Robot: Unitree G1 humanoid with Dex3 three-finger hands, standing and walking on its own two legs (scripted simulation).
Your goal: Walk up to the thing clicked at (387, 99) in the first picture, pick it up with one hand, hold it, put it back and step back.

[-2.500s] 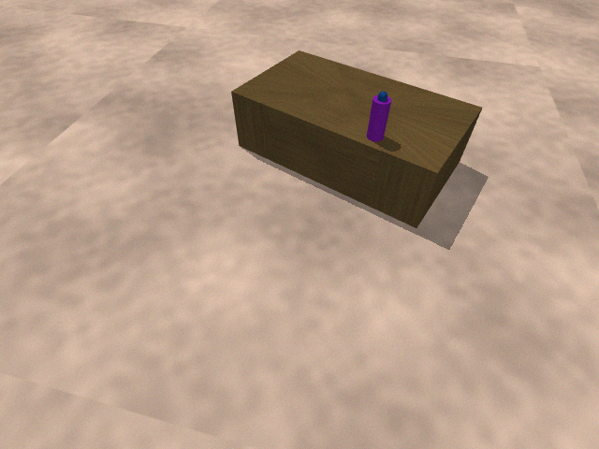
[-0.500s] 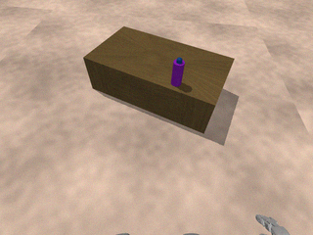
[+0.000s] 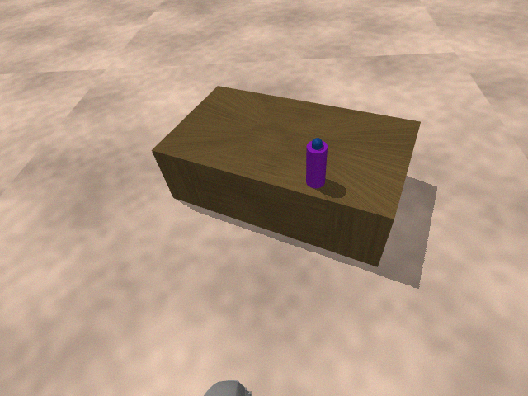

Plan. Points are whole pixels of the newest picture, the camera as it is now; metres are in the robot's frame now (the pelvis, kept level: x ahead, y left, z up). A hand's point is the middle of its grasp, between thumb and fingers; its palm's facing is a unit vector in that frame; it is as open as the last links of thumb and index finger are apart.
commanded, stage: walk up
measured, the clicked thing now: (316, 161) +0.94 -0.12 -0.33
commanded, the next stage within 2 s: none
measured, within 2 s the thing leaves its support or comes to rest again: neither
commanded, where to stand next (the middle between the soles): +0.31 +0.12 m, yaw -2 degrees
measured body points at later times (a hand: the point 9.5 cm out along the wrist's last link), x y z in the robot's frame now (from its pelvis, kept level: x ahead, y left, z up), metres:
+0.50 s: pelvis +0.15 +0.12 +0.00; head +0.19 +0.13 +0.45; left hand +0.24 +0.44 -0.11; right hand +0.17 -0.21 -0.10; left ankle +0.15 +0.21 -0.73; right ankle +0.23 -0.02 -0.68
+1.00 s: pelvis +0.24 +0.15 -0.02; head +0.26 +0.15 +0.43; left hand +0.34 +0.47 -0.13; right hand +0.31 -0.17 -0.13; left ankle +0.33 +0.29 -0.73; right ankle +0.29 +0.01 -0.73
